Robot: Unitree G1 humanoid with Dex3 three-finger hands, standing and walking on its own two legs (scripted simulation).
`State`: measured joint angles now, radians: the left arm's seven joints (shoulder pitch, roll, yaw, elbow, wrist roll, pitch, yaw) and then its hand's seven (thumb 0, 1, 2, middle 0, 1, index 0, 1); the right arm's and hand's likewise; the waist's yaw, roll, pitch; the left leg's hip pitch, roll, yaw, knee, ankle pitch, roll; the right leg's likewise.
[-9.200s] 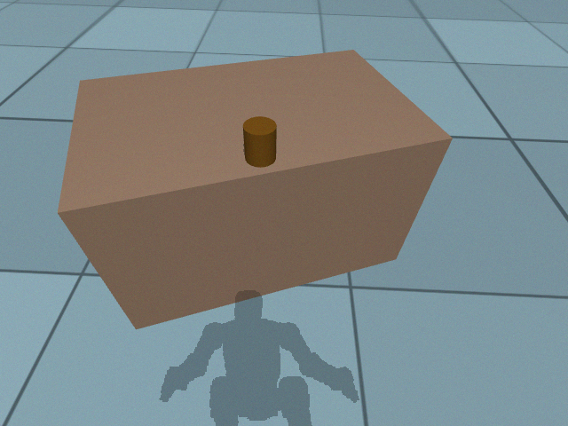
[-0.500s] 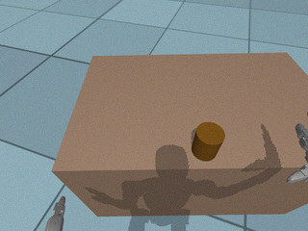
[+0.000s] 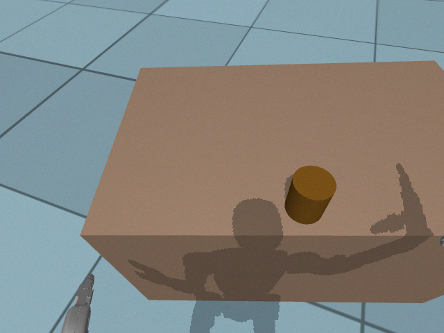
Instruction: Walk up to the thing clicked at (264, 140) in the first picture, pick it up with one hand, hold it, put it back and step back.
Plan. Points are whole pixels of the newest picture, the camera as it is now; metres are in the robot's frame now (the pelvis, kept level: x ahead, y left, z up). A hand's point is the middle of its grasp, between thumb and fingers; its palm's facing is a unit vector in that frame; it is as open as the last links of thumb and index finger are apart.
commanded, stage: go down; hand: right
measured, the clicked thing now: (308, 195) +0.43 -0.17 -0.05
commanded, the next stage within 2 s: approach in 1.32 s
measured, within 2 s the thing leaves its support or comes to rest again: neither
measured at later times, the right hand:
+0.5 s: hand out of the picture +0.35 -0.37 +0.08, palm faces +0.16 +0.99 +0.01, open 17.5 cm
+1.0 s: hand out of the picture +0.35 -0.37 +0.08, palm faces +0.16 +0.99 +0.00, open 17.6 cm
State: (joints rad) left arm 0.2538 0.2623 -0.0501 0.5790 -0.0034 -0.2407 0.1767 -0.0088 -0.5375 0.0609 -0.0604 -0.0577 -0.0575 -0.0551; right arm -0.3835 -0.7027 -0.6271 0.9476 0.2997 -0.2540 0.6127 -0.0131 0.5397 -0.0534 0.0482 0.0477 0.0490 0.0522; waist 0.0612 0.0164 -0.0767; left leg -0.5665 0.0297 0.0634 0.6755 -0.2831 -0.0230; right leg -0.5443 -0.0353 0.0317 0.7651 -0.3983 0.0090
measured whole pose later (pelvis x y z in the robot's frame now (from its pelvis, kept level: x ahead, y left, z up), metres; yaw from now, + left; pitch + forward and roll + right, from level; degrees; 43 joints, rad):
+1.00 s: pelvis +0.00 +0.00 -0.02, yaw +0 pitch +13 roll +3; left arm 0.30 0.27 -0.08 0.47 0.00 -0.23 0.16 -0.01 -0.54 0.06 -0.06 -0.05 -0.05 -0.05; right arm -0.43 -0.75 -0.67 0.96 0.27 -0.24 0.64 -0.01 0.59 -0.07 0.04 0.06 0.04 0.06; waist 0.08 0.02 -0.10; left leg -0.68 0.03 0.07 0.80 -0.33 -0.03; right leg -0.67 -0.04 0.04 0.90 -0.45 0.01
